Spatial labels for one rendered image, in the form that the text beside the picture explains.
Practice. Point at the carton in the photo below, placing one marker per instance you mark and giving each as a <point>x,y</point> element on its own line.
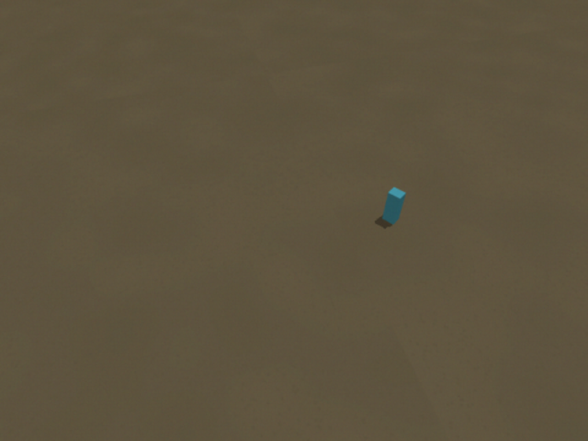
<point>393,205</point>

